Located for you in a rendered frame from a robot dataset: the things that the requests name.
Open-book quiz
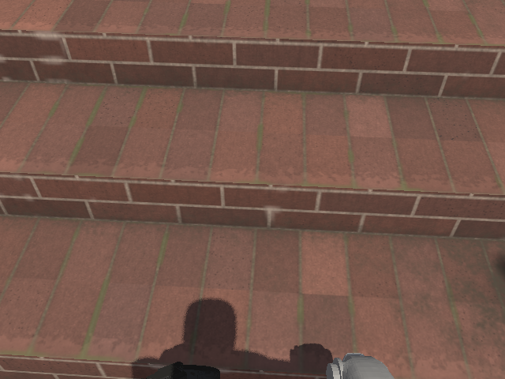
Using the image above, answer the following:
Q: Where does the robot right thigh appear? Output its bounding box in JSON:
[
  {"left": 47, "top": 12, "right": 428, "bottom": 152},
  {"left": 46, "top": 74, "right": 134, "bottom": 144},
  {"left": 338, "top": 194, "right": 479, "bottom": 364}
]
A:
[{"left": 326, "top": 355, "right": 394, "bottom": 379}]

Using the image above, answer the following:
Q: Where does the robot left hand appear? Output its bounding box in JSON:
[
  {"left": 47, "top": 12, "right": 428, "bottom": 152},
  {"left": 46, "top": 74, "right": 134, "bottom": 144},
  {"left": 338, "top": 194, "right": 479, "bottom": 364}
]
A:
[{"left": 141, "top": 362, "right": 220, "bottom": 379}]

